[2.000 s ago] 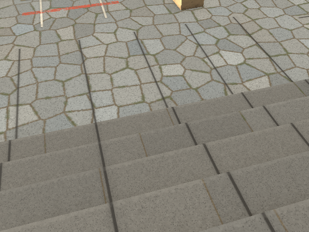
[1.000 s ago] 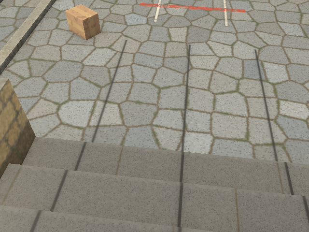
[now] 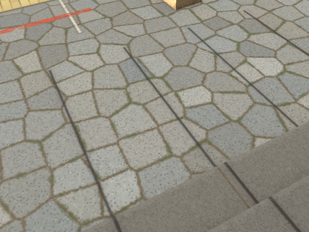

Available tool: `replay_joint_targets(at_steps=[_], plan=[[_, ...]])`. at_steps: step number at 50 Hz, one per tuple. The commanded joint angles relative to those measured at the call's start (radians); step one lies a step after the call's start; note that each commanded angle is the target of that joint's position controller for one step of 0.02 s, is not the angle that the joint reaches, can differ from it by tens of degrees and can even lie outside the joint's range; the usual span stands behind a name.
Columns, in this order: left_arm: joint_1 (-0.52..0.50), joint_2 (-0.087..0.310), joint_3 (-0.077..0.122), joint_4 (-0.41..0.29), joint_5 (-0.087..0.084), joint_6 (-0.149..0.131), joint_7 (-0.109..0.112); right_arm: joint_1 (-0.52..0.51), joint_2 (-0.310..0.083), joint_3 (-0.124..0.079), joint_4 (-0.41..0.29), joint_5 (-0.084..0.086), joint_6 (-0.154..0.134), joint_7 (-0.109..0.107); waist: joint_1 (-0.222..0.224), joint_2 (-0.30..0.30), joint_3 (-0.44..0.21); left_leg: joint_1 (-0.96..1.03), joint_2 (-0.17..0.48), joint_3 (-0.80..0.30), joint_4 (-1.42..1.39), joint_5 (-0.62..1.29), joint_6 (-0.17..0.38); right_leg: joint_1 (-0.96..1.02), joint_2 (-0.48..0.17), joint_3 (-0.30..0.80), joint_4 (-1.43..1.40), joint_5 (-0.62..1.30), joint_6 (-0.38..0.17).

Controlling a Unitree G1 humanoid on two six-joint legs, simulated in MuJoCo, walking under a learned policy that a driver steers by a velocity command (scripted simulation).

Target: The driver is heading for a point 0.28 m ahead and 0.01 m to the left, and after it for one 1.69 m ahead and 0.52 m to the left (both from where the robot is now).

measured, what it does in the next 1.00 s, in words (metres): goes down, turning left: right foot 0.14 m lower, then left foot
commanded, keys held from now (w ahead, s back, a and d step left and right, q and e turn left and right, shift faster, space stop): w+e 0.06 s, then q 0.94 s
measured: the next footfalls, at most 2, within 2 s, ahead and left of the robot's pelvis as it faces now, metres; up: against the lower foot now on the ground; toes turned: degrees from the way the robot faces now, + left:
right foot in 0.16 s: +0.30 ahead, -0.16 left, -0.14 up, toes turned -14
left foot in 0.58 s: +0.31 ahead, +0.11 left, -0.14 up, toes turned +10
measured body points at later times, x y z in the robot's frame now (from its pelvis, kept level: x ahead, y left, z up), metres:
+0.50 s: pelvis +0.26 -0.03 -0.11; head +0.28 -0.03 +0.34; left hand +0.30 +0.24 -0.25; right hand +0.35 -0.27 -0.24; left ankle +0.30 +0.09 -0.78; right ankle +0.26 -0.15 -0.83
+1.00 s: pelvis +0.31 +0.03 -0.11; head +0.33 +0.05 +0.34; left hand +0.42 +0.33 -0.20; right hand +0.44 -0.20 -0.23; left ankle +0.27 +0.10 -0.83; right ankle +0.35 -0.13 -0.76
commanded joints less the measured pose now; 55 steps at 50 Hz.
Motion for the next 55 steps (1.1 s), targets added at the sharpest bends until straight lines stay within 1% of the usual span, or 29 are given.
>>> replay_joint_targets(at_steps=[1,5,7,8,9,10,11,12,13,15,19,23,26,29,30,31,32,33,35,37,43,45,47,49,50,52,53,54,55], plan=[[-0.146,0.042,0.003,-0.099,0.004,0.002,-0.008,-0.019,-0.139,-0.022,-0.036,0.005,-0.01,0.013,0.026,0.096,0.211,-0.273,0.215,-0.143,-0.219,0.484,0.176,0.202,0.048,-0.088,-0.055,-0.036,-0.001],[-0.225,0.028,-0.006,-0.063,0.032,0.006,0.009,0.128,-0.148,-0.048,0.052,0.042,0.029,-0.028,-0.05,0.045,0.238,0.1,0.244,-0.189,-0.058,0.756,0.139,0.084,0.048,-0.083,-0.424,-0.097,0.02],[-0.086,0.059,0.018,0.022,0.015,-0.006,0.041,0.162,-0.169,-0.061,0.067,0.027,0.063,-0.001,0.01,0.011,0.141,0.029,0.22,-0.173,0.116,0.837,0.1,0.406,0.089,-0.139,-0.49,0.026,0.012],[0.154,0.147,0.061,0.091,0.0,-0.023,0.06,0.139,-0.188,-0.067,0.043,0.002,0.074,0.038,0.102,0.014,0.014,-0.191,0.168,-0.149,0.271,0.775,0.052,0.853,0.105,-0.176,-0.382,0.169,-0.025],[0.378,0.269,0.105,0.127,0.013,-0.019,0.07,0.075,-0.129,-0.052,0.0,0.008,0.074,0.081,0.203,-0.072,-0.181,-0.502,0.123,-0.154,0.536,0.407,-0.011,1.32,-0.014,-0.083,-0.218,0.524,-0.136],[0.683,0.291,0.113,0.238,-0.009,0.014,0.052,0.246,-0.029,-0.026,0.003,0.011,0.075,0.135,0.222,-0.199,-0.649,-0.591,0.063,-0.211,1.029,-0.249,-0.068,1.817,-0.318,0.146,0.073,0.953,-0.407],[0.553,0.259,0.109,0.219,-0.085,0.017,0.104,-0.006,-0.133,-0.09,-0.051,0.262,0.077,0.02,0.287,-0.025,-0.409,-0.912,-0.005,-0.273,1.187,-0.308,-0.021,1.599,-0.405,0.232,0.022,1.29,-0.339],[0.479,0.242,0.104,0.206,-0.109,0.022,0.132,-0.102,-0.137,-0.084,-0.11,0.231,0.072,-0.016,0.265,-0.043,-0.353,-0.922,0.043,-0.321,1.09,-0.21,-0.006,1.434,-0.368,0.182,-0.089,0.979,-0.295],[0.519,0.2,0.095,0.232,-0.005,0.017,0.09,-0.162,-0.128,-0.067,-0.159,0.068,0.05,0.071,0.238,-0.043,-0.411,-0.726,0.193,-0.348,1.125,-0.314,-0.035,1.149,-0.328,0.099,-0.135,0.608,-0.293],[0.28,0.131,0.08,0.169,-0.015,0.002,0.062,-0.164,-0.019,-0.035,-0.146,0.083,0.043,0.098,0.074,-0.001,-0.028,-0.576,0.19,-0.357,0.87,-0.27,-0.066,0.573,-0.259,-0.035,-0.265,0.471,-0.187],[0.049,0.148,0.092,0.068,-0.012,-0.077,0.08,-0.044,-0.06,-0.08,-0.095,0.056,0.033,0.107,-0.039,-0.018,-0.024,-0.288,0.11,-0.352,0.488,0.41,-0.016,0.219,-0.135,-0.212,-0.438,0.028,-0.185],[0.037,0.118,0.102,0.017,0.029,-0.065,0.115,-0.176,-0.084,-0.092,-0.24,0.058,0.025,0.07,0.0,-0.016,-0.001,-0.363,0.138,-0.473,0.571,0.486,0.032,0.312,-0.278,-0.144,-0.382,-0.082,-0.195],[0.082,0.193,0.14,0.004,0.0,-0.066,0.149,-0.311,-0.151,-0.121,-0.351,0.015,0.037,0.054,0.072,-0.002,0.043,-0.467,0.115,-0.432,0.525,0.309,0.029,0.449,-0.29,-0.175,-0.277,-0.265,-0.121],[0.07,0.24,0.165,-0.014,-0.019,-0.067,0.179,-0.332,-0.143,-0.139,-0.382,0.04,0.025,0.053,0.082,0.035,0.043,-0.329,0.054,-0.282,0.181,0.434,0.009,0.46,-0.204,-0.256,-0.067,-0.415,-0.018],[0.066,0.221,0.165,-0.047,-0.027,-0.061,0.17,-0.27,-0.243,-0.174,-0.358,0.066,-0.005,0.039,0.065,0.156,-0.014,-0.176,0.006,-0.276,0.054,0.797,0.063,0.401,-0.078,-0.327,0.145,-0.506,0.039],[0.108,0.114,0.137,-0.147,-0.017,-0.068,0.151,-0.187,-0.471,-0.224,-0.369,0.094,-0.041,0.003,0.099,0.515,-0.099,-0.003,0.172,-0.733,-0.142,1.535,0.306,0.18,0.143,-0.341,0.463,-1.161,0.122],[0.001,0.138,0.129,-0.176,-0.058,-0.08,0.122,-0.058,-0.465,-0.224,-0.328,0.049,-0.077,0.025,0.021,0.286,-0.153,0.156,0.281,-0.839,-0.095,1.688,0.401,-0.003,0.187,-0.122,0.585,-1.264,0.118],[-0.103,0.116,0.113,-0.226,-0.104,-0.085,0.11,-0.029,-0.401,-0.219,-0.297,0.044,-0.096,0.048,-0.035,0.242,-0.079,0.138,0.316,-0.885,-0.106,1.57,0.402,-0.157,0.168,-0.031,0.571,-1.245,0.117],[-0.105,0.193,0.135,-0.212,-0.079,-0.069,0.139,-0.175,-0.305,-0.197,-0.307,0.104,-0.057,0.061,0.031,0.17,-0.056,0.022,0.318,-0.86,-0.067,1.397,0.38,-0.178,0.106,0.048,0.638,-1.131,0.143],[-0.028,0.141,0.114,-0.191,-0.04,-0.041,0.168,-0.301,-0.291,-0.181,-0.348,0.084,0.008,0.069,0.13,0.041,-0.084,-0.19,0.267,-0.752,-0.07,1.368,0.294,-0.016,0.094,0.06,0.62,-0.934,0.175],[0.081,0.153,0.09,-0.195,-0.009,-0.006,0.137,-0.343,-0.263,-0.14,-0.415,0.037,0.007,0.066,0.164,0.082,-0.128,-0.364,0.127,-0.633,-0.026,1.233,0.235,0.131,0.165,0.006,0.657,-0.599,0.189],[0.011,0.177,0.086,-0.234,-0.016,0.011,0.149,-0.264,-0.267,-0.139,-0.407,0.063,0.003,0.069,0.106,0.114,-0.118,-0.21,0.188,-0.732,-0.013,1.178,0.279,-0.004,0.142,0.051,0.626,-0.747,0.211],[-0.061,0.127,0.064,-0.258,-0.011,0.026,0.153,-0.22,-0.275,-0.131,-0.396,0.088,0.009,0.083,0.07,0.122,-0.096,-0.15,0.183,-0.805,-0.033,1.001,0.317,-0.031,0.121,0.029,0.363,-0.831,0.231],[0.026,0.13,0.057,-0.231,0.018,0.026,0.148,-0.252,-0.279,-0.124,-0.427,0.044,0.019,0.09,0.074,0.166,-0.138,-0.227,0.186,-0.847,0.031,1.043,0.356,0.039,0.152,0.019,0.569,-0.74,0.206],[-0.055,0.131,0.059,-0.263,-0.008,0.026,0.153,-0.234,-0.29,-0.128,-0.423,0.09,0.018,0.09,0.057,0.123,-0.096,-0.187,0.164,-0.863,-0.019,1.035,0.344,-0.012,0.161,-0.009,0.336,-0.891,0.226],[-0.062,0.12,0.045,-0.262,-0.024,0.031,0.15,-0.241,-0.321,-0.129,-0.422,0.094,0.019,0.096,0.046,0.184,-0.105,-0.181,0.137,-0.899,-0.036,0.982,0.33,0.07,0.18,-0.028,0.229,-0.884,0.225],[0.072,0.13,0.045,-0.219,0.0,0.025,0.14,-0.331,-0.321,-0.123,-0.465,0.042,0.023,0.094,0.082,0.215,-0.145,-0.264,0.146,-0.902,0.035,1.013,0.332,0.163,0.178,-0.006,0.403,-0.714,0.201],[-0.009,0.129,0.049,-0.25,-0.021,0.028,0.142,-0.287,-0.315,-0.129,-0.446,0.09,0.023,0.098,0.06,0.161,-0.102,-0.222,0.148,-0.948,-0.03,1.054,0.347,0.106,0.188,-0.024,0.187,-0.902,0.218],[-0.025,0.124,0.041,-0.263,-0.035,0.031,0.142,-0.287,-0.342,-0.134,-0.443,0.096,0.024,0.098,0.046,0.188,-0.116,-0.19,0.138,-0.96,-0.038,1.043,0.343,0.138,0.204,-0.033,0.135,-0.902,0.216]])
Keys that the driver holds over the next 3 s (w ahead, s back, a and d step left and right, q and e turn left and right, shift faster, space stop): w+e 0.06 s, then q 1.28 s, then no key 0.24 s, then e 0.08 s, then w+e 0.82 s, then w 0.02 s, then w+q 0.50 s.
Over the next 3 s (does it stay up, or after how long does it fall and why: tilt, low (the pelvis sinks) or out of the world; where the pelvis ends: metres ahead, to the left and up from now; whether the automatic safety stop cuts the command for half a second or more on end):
stays up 0.94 -0.02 -0.38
